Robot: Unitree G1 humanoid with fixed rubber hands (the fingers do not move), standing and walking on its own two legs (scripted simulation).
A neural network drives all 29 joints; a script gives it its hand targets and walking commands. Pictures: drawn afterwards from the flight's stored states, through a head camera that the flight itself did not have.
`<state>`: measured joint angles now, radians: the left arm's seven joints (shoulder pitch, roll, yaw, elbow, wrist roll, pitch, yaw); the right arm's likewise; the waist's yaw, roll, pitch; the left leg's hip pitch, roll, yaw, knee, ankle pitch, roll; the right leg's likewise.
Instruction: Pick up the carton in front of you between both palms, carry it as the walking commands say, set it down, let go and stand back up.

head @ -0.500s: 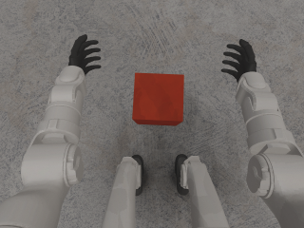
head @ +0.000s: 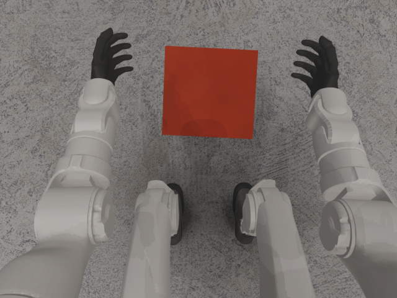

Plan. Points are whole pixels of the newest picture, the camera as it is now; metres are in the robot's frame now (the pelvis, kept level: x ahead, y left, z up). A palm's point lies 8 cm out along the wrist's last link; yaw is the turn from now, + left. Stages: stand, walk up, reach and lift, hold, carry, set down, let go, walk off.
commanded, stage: reach and lift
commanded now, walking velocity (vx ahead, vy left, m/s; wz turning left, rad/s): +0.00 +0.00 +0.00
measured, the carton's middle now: (207, 100) +0.48 +0.01 -0.40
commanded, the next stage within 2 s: none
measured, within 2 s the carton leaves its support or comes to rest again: leaves its support in 1.36 s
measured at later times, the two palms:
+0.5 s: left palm (136, 93) +0.49 +0.19 -0.33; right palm (283, 97) +0.48 -0.18 -0.33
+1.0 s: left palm (148, 93) +0.49 +0.16 -0.33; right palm (274, 95) +0.48 -0.16 -0.32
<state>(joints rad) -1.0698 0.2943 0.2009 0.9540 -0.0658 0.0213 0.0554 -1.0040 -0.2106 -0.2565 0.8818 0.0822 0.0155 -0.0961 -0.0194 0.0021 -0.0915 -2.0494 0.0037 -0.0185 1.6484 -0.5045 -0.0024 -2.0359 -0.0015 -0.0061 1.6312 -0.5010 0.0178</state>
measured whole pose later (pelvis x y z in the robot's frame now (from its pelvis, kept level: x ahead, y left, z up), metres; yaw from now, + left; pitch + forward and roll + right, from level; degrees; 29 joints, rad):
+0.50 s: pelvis -0.05 +0.00 -0.15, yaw +0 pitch +38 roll -1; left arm -1.44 0.42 0.03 1.20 -0.26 0.01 0.09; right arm -1.40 -0.32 -0.08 1.14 0.26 0.02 -0.15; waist -0.02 -0.01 0.35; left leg -2.30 0.01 -0.02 2.15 -0.52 -0.01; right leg -2.29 0.01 0.00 2.14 -0.51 0.02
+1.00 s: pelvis -0.04 +0.00 -0.15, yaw +0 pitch +39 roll -1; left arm -1.41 0.33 -0.01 1.19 -0.25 -0.02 0.12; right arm -1.39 -0.28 -0.03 1.16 0.28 -0.02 -0.14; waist -0.01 -0.01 0.30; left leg -2.30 0.01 -0.02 2.15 -0.53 -0.01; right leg -2.29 0.01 0.00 2.14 -0.52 0.02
